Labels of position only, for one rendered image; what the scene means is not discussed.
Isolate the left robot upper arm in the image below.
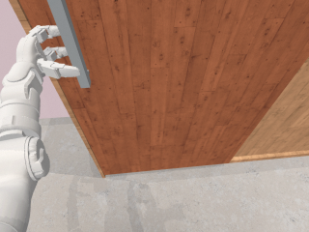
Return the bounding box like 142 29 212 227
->
0 136 50 232

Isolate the handle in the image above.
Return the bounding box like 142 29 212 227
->
47 0 91 88

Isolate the wardrobe door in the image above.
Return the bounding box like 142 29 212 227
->
234 57 309 157
19 0 309 175

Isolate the robot left forearm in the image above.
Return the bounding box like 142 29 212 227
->
0 61 43 141

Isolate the left robot hand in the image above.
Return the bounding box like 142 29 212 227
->
15 25 81 79

